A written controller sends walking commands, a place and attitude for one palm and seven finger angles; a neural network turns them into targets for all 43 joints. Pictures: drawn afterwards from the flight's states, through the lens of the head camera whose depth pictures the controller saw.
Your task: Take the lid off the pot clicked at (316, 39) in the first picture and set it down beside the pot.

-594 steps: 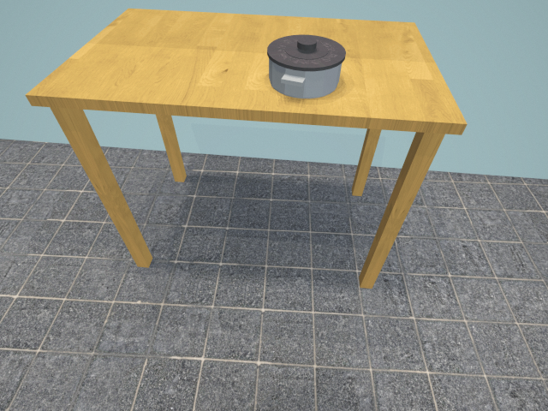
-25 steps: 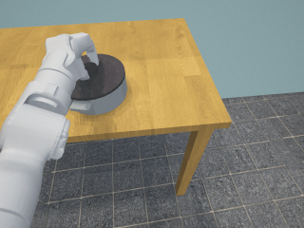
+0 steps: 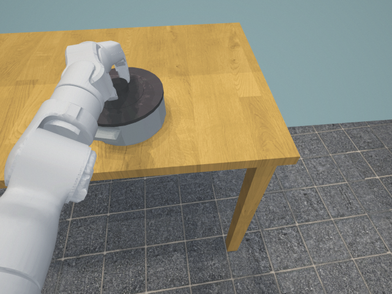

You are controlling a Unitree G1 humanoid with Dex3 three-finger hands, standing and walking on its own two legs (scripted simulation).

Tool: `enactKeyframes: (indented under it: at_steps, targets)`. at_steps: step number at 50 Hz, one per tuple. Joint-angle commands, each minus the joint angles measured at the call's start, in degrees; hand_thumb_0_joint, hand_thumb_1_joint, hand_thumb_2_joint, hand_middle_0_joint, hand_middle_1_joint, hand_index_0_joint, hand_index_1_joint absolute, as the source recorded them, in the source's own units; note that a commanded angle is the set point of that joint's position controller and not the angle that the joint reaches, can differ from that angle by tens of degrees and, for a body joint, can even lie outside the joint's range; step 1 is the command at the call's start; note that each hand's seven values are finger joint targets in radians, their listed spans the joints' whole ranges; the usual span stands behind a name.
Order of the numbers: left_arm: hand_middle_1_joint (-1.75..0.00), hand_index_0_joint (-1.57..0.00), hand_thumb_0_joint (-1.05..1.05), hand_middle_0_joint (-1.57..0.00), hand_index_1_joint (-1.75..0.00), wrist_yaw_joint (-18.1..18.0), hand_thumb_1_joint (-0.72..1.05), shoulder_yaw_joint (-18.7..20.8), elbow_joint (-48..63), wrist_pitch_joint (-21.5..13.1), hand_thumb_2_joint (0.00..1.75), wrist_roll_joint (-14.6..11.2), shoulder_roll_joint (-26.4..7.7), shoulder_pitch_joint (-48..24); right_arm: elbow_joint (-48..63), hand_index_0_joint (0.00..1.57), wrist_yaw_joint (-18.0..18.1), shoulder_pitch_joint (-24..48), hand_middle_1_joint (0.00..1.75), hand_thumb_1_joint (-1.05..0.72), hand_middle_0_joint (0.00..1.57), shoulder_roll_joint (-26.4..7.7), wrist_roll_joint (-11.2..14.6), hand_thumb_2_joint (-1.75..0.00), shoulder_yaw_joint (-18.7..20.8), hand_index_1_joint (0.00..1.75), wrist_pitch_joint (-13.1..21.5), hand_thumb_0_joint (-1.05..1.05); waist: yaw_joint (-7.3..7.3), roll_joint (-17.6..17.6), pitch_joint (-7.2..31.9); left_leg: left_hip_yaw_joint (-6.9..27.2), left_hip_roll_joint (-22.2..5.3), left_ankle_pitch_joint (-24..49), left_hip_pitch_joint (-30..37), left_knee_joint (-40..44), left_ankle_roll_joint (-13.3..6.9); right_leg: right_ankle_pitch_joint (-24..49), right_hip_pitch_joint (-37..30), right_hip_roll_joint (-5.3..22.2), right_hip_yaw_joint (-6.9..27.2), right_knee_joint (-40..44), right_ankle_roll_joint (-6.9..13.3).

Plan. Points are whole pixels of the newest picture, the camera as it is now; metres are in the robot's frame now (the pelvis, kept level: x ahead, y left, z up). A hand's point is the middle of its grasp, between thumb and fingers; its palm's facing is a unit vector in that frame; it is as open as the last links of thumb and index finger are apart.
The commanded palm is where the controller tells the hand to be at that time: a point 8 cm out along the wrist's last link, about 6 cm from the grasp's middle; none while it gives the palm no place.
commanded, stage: close the fingers and squeeze the knob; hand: left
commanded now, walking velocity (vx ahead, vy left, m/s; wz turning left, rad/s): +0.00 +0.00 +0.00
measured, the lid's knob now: (117, 86) +0.52 +0.14 +0.15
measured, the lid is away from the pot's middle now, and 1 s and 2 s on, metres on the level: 0.00 0.01 0.02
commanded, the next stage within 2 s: lift the lid straight up in 0.10 s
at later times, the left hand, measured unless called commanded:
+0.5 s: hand (108, 82) +0.49 +0.14 +0.18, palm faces -0.41 -0.12 -0.90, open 8.2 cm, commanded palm +0.49 +0.15 +0.26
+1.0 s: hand (97, 61) +0.48 +0.14 +0.24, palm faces -0.32 -0.12 -0.94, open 8.1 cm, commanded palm +0.48 +0.15 +0.30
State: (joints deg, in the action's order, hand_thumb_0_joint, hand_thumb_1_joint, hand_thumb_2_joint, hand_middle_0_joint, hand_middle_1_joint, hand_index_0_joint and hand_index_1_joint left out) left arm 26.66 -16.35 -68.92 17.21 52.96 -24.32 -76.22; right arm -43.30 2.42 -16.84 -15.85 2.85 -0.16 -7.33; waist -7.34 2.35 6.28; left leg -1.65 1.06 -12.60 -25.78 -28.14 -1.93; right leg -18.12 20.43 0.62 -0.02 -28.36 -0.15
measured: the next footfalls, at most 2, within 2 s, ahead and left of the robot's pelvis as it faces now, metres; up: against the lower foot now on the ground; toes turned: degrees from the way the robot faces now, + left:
none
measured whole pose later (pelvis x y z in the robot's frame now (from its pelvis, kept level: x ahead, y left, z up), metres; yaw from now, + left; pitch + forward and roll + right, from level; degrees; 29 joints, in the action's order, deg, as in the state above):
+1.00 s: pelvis -0.01 +0.00 +0.00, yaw +1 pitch +8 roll +0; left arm 29.3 -16.0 -67.9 18.4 53.4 -25.6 -81.4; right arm -42.9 2.6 -14.3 -16.0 3.0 -0.9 -4.7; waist -6.6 2.6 5.9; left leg -1.1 1.3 -11.2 -23.4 -26.3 -1.7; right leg -17.4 18.4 0.7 -0.5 -27.6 0.1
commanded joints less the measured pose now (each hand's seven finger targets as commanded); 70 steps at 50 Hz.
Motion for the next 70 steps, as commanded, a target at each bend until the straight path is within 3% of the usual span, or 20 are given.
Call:
enactKeyframes:
  at_steps: [1,4,6,7,11,12,15,18,20,27,31,34,36,43,50,56,60,64,68,70]
  targets:
    - [-1.15,-0.68,0.00,-0.96,-1.05,-1.93,0.57,1.07,9.72,-0.55,0.97,0.27,-9.75,-33.04,4.28,0.20,0.63,-2.10,0.30,-0.90,0.20,-8.98,-0.19,-0.90,2.68,0.30,1.38,0.00,-1.57,-3.28,19.47,1.89,2.65,19.45,20.50,-0.81,-3.01,22.62,1.61,-3.77,-1.44,3.09,1.98]
    - [-1.17,-0.68,0.00,-1.00,-1.06,-2.21,0.61,1.87,8.42,-0.40,0.98,1.67,-11.71,-33.34,4.16,0.20,0.84,-1.92,0.30,-0.90,0.20,-8.82,-0.13,-0.90,2.47,0.30,1.30,0.00,-1.42,-4.41,20.14,1.72,2.85,17.19,19.56,-0.68,-3.12,22.05,0.79,-3.73,-0.95,3.04,1.74]
    - [-1.18,-0.68,0.00,-1.02,-1.06,-2.12,0.63,0.27,8.02,-0.46,0.98,0.94,-9.15,-32.89,4.03,0.20,0.92,-2.25,0.30,-0.90,0.20,-8.97,-0.08,-0.90,2.66,0.30,1.40,0.00,-1.84,-3.45,19.36,1.75,2.74,17.14,19.68,-0.66,-3.01,21.43,1.95,-3.74,-1.34,3.19,2.00]
    - [-1.18,-0.68,0.00,-1.04,-1.07,-2.41,0.64,2.15,9.45,-0.64,0.98,1.72,-11.86,-33.60,4.08,0.20,0.81,-2.15,0.30,-0.90,0.20,-8.94,-0.17,-0.90,2.65,0.30,1.33,0.00,-1.39,-3.02,21.01,1.76,2.58,17.82,20.52,-0.82,-2.93,21.73,1.20,-3.63,-0.96,2.95,1.79]
    - [-1.19,-0.68,0.00,-1.08,-1.07,-2.10,0.66,0.49,7.72,-0.52,0.99,0.92,-9.60,-33.08,3.97,0.20,1.03,-2.34,0.30,-0.90,0.20,-8.98,-0.11,-0.90,2.56,0.30,1.15,0.00,-1.93,-2.75,19.06,1.40,2.90,16.30,19.03,-0.55,-2.97,21.50,1.72,-3.74,-1.33,3.26,2.03]
    - [-1.19,-0.67,0.00,-1.09,-1.07,-2.49,0.66,3.23,11.34,-0.99,0.99,1.58,-13.62,-36.29,4.19,0.20,0.94,-2.32,0.30,-0.90,0.20,-8.98,-0.11,-0.90,2.66,0.30,1.29,0.00,-1.53,-2.81,22.48,1.79,2.58,17.63,20.84,-0.73,-2.93,22.18,0.45,-3.62,-0.92,2.91,1.77]
    - [-1.19,-0.67,0.00,-1.10,-1.07,-2.56,0.67,2.84,13.35,-1.86,0.99,2.19,-13.36,-38.28,4.76,0.20,0.98,-2.16,0.30,-0.90,0.20,-8.34,-0.34,-0.90,2.76,0.30,2.32,0.00,-1.27,-0.93,25.66,2.04,2.73,21.63,23.31,-1.66,-3.10,24.36,0.04,-3.61,-0.48,2.47,1.70]
    - [-1.20,-0.67,0.00,-1.11,-1.07,-2.49,0.68,4.84,11.75,-2.04,0.99,2.30,-16.01,-36.39,4.71,0.20,1.15,-2.43,0.30,-0.90,0.20,-8.54,-0.34,-0.90,2.69,0.30,2.44,0.00,-0.89,-3.38,24.42,2.17,2.69,22.39,21.93,-1.62,-3.20,24.98,-0.89,-3.68,-0.63,2.64,1.62]
    - [-1.20,-0.67,0.00,-1.11,-1.07,-2.27,0.68,2.98,13.08,-2.19,0.99,1.77,-13.99,-38.71,4.94,0.20,1.16,-2.10,0.30,-0.90,0.20,-8.25,-0.05,-0.90,2.79,0.30,3.05,0.00,-1.36,-3.26,23.25,1.95,2.80,21.35,22.38,-1.26,-3.35,24.41,-0.09,-3.69,-0.54,3.19,1.52]
    - [-1.20,-0.67,0.00,-1.12,-1.07,-2.74,0.68,6.46,19.83,-3.59,0.99,1.95,-18.47,-40.97,5.83,0.20,0.80,-1.90,0.30,-0.90,0.20,-7.92,-0.33,-0.90,2.74,0.30,4.65,0.00,0.29,0.53,28.98,2.89,2.33,29.58,26.83,-2.00,-2.98,27.66,-2.35,-3.31,-0.16,2.21,1.55]
    - [-1.20,-0.67,0.00,-1.12,-1.07,-1.64,0.68,3.66,17.68,-2.76,0.99,1.22,-13.68,-36.33,5.85,0.20,0.10,-1.37,0.30,-0.90,0.20,-7.99,-0.32,-0.90,3.10,0.30,4.93,0.00,0.52,-0.03,26.27,2.99,2.10,32.68,27.48,-2.39,-2.89,27.53,-0.65,-3.49,-0.90,2.53,1.69]
    - [-1.20,-0.67,0.00,-1.12,-1.07,-0.56,0.68,3.17,13.92,-0.45,0.99,1.13,-13.20,-35.55,5.38,0.20,-0.19,-0.54,0.30,-0.90,0.20,-8.09,0.06,-0.90,2.72,0.30,4.00,0.00,0.19,-4.54,21.59,2.46,2.43,25.89,24.04,-0.96,-3.15,24.88,-0.32,-3.47,-1.00,3.23,1.35]
    - [-1.20,-0.67,0.00,-1.12,-1.07,-0.19,0.68,1.65,12.70,0.56,0.99,-0.05,-11.26,-35.07,5.24,0.20,-0.08,-0.23,0.30,-0.90,0.20,-8.67,0.07,-0.90,2.67,0.30,3.53,0.00,-0.11,-3.59,19.25,1.95,2.51,24.90,23.13,-0.51,-3.08,25.26,0.15,-3.28,-1.14,3.71,1.69]
    - [-1.20,-0.67,0.00,-1.12,-1.07,-0.26,0.68,3.12,15.97,0.12,0.99,1.70,-15.03,-42.98,5.41,0.20,0.36,0.93,0.30,-0.90,0.20,-8.00,-0.24,-0.90,2.10,0.30,4.07,0.00,-0.26,-3.06,24.39,2.59,3.04,20.93,24.17,-0.13,-3.06,23.98,-1.98,-3.01,-0.38,3.34,1.61]
    - [-1.20,-0.67,0.00,-1.12,-1.07,-0.59,0.68,2.65,9.53,2.07,0.99,2.91,-15.45,-42.76,4.68,0.20,0.87,1.03,0.30,-0.90,0.20,-8.16,0.11,-0.90,1.59,0.30,3.97,0.00,-0.58,-4.33,19.04,2.04,3.06,14.27,20.20,1.68,-2.87,20.21,-0.99,-2.86,-0.41,4.56,1.78]
    - [-1.20,-0.67,0.00,-1.12,-1.07,-0.72,0.68,0.53,13.77,1.43,0.99,1.68,-11.13,-44.91,5.08,0.20,0.57,0.52,0.30,-0.90,0.20,-8.08,0.01,-0.90,1.89,0.30,5.11,0.00,-0.54,-0.81,23.61,3.07,2.29,23.00,25.40,0.37,-2.65,22.74,-0.20,-3.06,-0.94,3.95,2.01]
    - [-1.20,-0.67,0.00,-1.12,-1.07,-0.30,0.68,2.76,10.61,2.23,0.99,3.43,-15.51,-44.98,4.49,0.20,0.63,0.32,0.30,-0.90,0.20,-8.30,-0.02,-0.90,1.70,0.30,5.12,0.00,-0.41,-4.76,22.70,2.68,2.75,19.33,22.37,1.04,-2.96,22.17,-1.92,-3.07,-0.46,4.14,1.62]
    - [-1.20,-0.67,0.00,-1.12,-1.07,-0.36,0.68,3.64,10.88,2.63,0.99,3.72,-17.59,-47.48,4.31,0.20,0.68,0.10,0.30,-0.90,0.20,-8.51,-0.03,-0.90,1.52,0.30,5.37,0.00,-0.30,-4.10,22.61,2.43,2.81,19.08,21.61,1.41,-2.90,22.74,-2.56,-2.97,-0.34,4.27,1.60]
    - [-1.20,-0.67,0.00,-1.12,-1.07,-0.18,0.68,4.12,13.95,2.23,0.99,4.46,-17.90,-48.01,4.92,0.20,0.32,-0.03,0.30,-0.90,0.20,-8.30,-0.50,-0.90,1.80,0.30,6.19,0.00,0.54,-1.39,26.74,2.93,2.35,26.69,24.98,0.05,-2.73,25.55,-3.09,-2.87,-0.19,3.38,1.58]
    - [-1.20,-0.67,0.00,-1.12,-1.07,0.26,0.68,2.96,9.89,3.19,0.99,4.68,-16.41,-45.55,4.57,0.20,0.38,-0.03,0.30,-0.90,0.20,-8.30,-0.22,-0.90,1.75,0.30,5.77,0.00,0.04,-3.17,22.88,2.42,2.34,24.36,22.88,0.50,-2.83,24.14,-1.97,-2.90,-0.37,4.00,1.51]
